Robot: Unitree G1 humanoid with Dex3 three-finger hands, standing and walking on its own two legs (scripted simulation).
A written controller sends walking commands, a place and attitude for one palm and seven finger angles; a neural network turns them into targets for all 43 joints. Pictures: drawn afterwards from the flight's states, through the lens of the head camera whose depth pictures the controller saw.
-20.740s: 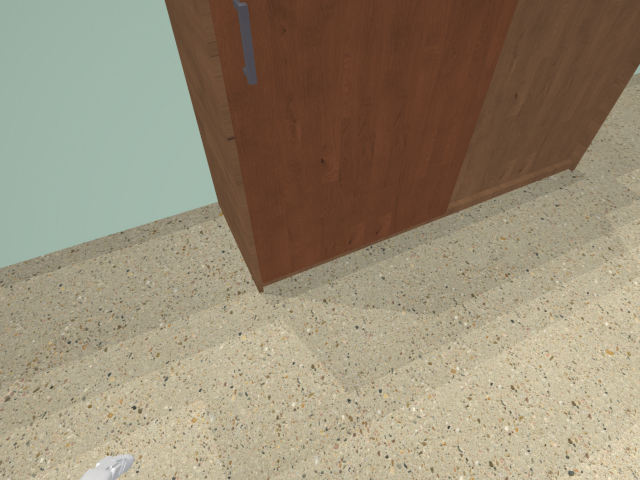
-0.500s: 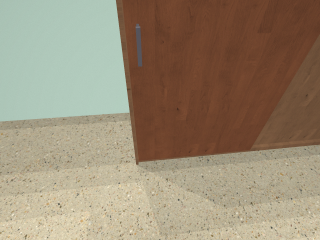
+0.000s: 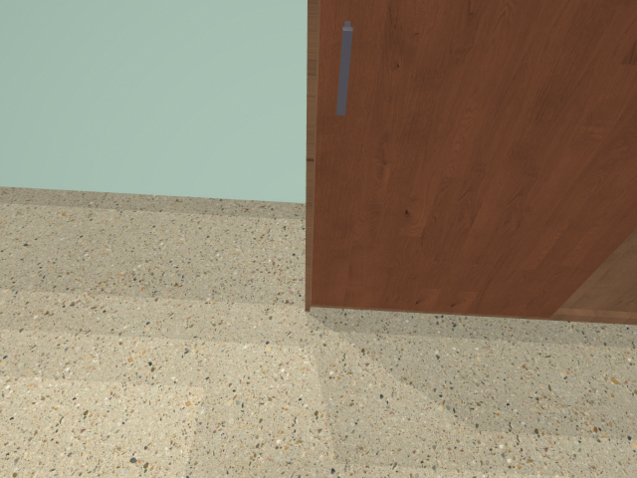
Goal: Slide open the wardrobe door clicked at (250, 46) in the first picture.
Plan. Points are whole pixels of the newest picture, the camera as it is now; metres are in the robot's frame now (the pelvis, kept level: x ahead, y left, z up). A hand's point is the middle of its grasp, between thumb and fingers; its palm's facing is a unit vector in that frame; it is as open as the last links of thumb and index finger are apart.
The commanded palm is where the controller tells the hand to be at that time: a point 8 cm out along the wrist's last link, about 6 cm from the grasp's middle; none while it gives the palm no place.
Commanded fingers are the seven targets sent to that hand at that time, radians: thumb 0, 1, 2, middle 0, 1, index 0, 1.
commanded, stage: come to a stop and stand still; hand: left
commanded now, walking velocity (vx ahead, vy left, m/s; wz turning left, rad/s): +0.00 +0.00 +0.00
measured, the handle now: (344, 69) +0.75 +0.04 +0.15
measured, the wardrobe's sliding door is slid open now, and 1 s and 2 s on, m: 0.00 0.00 0.00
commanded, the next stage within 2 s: look again from close up in 0.24 s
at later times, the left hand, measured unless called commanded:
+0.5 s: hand out of the picture +0.04 +0.17 -0.16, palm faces +0.04 -0.98 -0.21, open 7.3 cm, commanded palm none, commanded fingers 0.00 0.90 0.90 -0.20 -0.30 -0.20 -0.30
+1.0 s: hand out of the picture -0.01 +0.14 -0.17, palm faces +0.06 -0.99 -0.14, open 7.4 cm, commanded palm none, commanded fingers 0.00 0.90 0.90 -0.20 -0.30 -0.20 -0.30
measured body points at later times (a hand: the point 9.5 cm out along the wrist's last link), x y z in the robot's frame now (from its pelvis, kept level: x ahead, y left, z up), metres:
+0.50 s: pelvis +0.00 -0.01 +0.00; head +0.01 -0.02 +0.45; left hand +0.04 +0.22 -0.15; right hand +0.05 -0.24 -0.15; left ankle +0.05 +0.12 -0.73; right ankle -0.01 -0.11 -0.73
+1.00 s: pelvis +0.02 -0.01 +0.01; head +0.03 -0.01 +0.46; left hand -0.01 +0.19 -0.15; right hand +0.00 -0.21 -0.16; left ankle +0.05 +0.12 -0.73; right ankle -0.01 -0.11 -0.73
